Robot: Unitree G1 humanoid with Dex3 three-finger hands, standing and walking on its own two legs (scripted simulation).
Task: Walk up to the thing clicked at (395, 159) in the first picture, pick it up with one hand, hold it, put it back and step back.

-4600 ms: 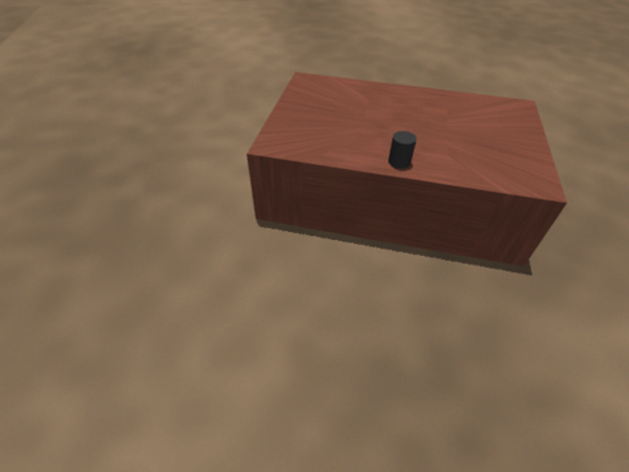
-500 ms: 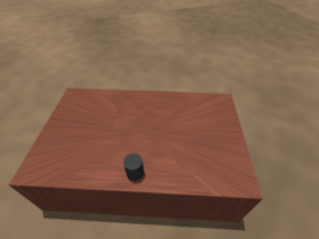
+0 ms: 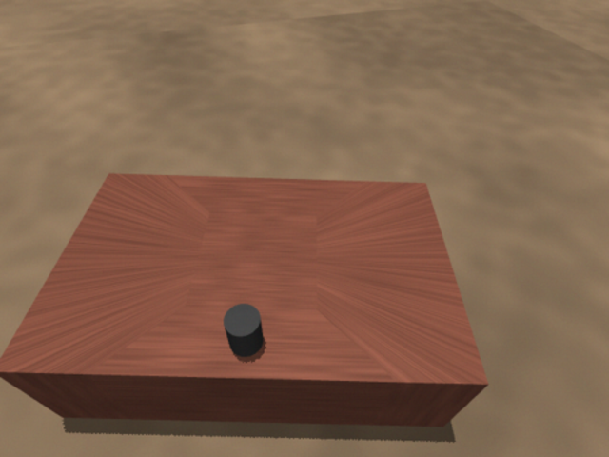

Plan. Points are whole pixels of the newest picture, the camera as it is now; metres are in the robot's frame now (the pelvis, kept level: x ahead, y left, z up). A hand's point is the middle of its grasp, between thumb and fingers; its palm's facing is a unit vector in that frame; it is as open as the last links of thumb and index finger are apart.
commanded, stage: walk up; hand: left
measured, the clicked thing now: (244, 330) +0.49 +0.14 -0.37
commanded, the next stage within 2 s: stand in 0.48 s
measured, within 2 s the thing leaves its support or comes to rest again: neither
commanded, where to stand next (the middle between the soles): +0.07 +0.01 m, yaw +0 degrees
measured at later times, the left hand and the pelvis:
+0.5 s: hand out of the picture +0.09 +0.26 -0.15, palm faces -0.04 -0.93 -0.36, open 7.4 cm; pelvis +0.01 +0.01 +0.00, yaw +0 degrees
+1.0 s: hand out of the picture +0.08 +0.25 -0.15, palm faces -0.03 -0.94 -0.33, open 7.4 cm; pelvis +0.01 +0.00 +0.00, yaw +0 degrees
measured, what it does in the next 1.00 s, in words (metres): stands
